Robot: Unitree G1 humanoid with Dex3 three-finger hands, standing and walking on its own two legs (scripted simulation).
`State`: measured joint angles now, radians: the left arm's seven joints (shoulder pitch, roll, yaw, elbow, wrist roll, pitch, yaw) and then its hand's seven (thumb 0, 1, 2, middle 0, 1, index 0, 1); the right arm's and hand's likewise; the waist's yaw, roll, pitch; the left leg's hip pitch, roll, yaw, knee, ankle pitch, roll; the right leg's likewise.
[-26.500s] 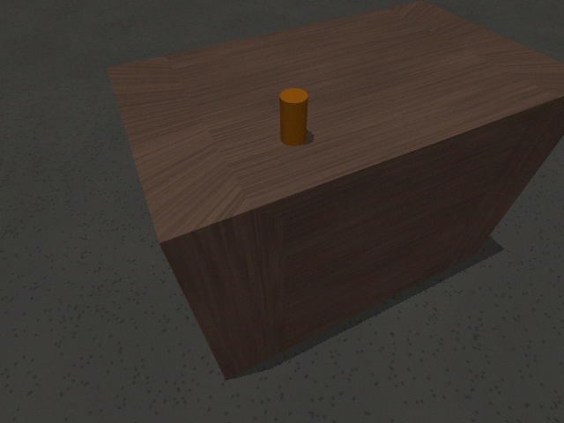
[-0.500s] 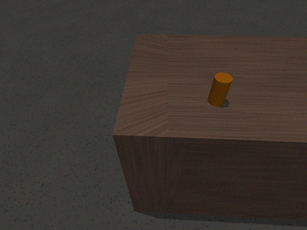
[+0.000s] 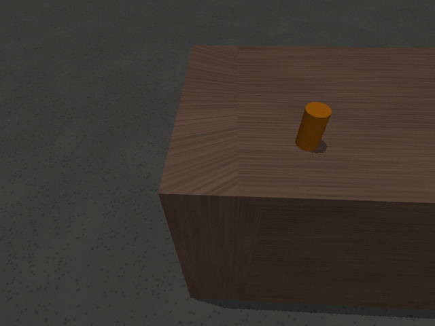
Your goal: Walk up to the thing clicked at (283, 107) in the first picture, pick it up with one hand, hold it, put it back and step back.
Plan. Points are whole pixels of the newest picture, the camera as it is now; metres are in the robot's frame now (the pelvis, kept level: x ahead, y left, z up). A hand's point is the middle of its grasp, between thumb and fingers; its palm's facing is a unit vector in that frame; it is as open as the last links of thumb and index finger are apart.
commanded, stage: home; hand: right
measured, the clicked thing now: (312, 127) +0.52 -0.19 +0.07
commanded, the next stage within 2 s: stand in 0.08 s
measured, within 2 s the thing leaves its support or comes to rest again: neither
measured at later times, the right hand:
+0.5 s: hand out of the picture +0.08 -0.25 -0.16, palm faces -0.05 +0.93 -0.35, open 12.3 cm
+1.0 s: hand out of the picture +0.07 -0.25 -0.16, palm faces -0.06 +0.94 -0.35, open 7.4 cm
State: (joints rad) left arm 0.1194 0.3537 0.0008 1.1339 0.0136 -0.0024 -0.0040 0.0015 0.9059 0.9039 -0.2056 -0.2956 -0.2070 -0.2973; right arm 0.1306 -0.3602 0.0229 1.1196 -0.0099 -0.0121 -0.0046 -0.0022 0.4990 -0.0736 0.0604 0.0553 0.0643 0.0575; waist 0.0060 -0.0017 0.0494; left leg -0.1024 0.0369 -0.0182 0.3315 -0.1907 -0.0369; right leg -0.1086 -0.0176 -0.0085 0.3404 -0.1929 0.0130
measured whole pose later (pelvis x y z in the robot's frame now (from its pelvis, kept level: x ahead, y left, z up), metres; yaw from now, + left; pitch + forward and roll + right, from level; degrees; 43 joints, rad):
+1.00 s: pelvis +0.00 +0.00 +0.00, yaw +1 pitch -2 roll +0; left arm 0.13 0.35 0.01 1.13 0.01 -0.01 0.00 0.00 0.91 0.90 -0.21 -0.30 -0.21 -0.30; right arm 0.13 -0.35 0.02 1.12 -0.01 -0.01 0.00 0.01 -0.89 -0.90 0.20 0.30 0.21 0.30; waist 0.01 0.00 0.06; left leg -0.09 0.04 -0.03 0.32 -0.19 -0.04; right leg -0.09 -0.02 -0.02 0.32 -0.19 0.01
